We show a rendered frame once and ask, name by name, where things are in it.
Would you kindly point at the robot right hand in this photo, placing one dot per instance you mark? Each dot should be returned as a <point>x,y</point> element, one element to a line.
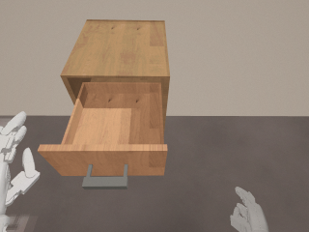
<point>252,216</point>

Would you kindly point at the handle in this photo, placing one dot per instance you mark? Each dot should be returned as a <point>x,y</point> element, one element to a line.
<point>105,182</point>

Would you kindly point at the robot left hand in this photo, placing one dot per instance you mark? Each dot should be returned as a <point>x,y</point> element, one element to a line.
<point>10,136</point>

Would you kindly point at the robot left forearm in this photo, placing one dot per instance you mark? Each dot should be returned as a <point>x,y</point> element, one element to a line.
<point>4,222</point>

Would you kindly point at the drawer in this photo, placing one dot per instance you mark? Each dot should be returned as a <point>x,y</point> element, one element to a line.
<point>112,124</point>

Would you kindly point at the cabinet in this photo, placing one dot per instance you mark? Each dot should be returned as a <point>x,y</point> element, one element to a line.
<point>119,50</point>

